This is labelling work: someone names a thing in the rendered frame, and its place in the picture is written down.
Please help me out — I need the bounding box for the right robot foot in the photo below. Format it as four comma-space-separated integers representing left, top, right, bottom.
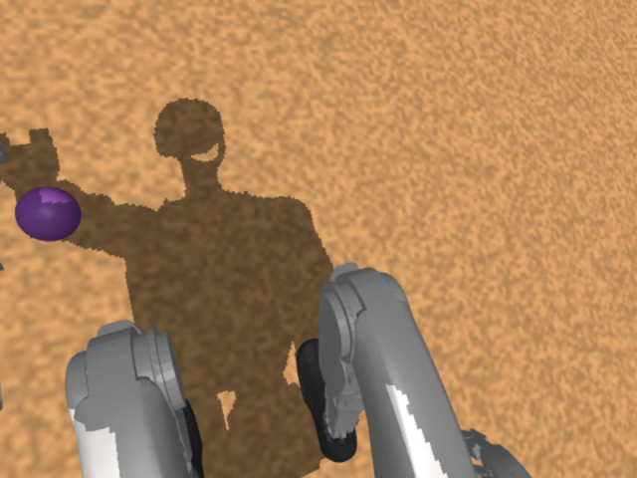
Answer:
297, 339, 357, 463

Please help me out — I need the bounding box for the ball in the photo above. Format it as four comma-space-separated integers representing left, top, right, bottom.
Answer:
15, 186, 82, 241

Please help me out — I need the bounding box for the right robot hand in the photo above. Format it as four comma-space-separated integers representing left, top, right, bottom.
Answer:
461, 428, 531, 478

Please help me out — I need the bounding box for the left robot foot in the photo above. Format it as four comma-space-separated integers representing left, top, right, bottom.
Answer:
182, 399, 205, 478

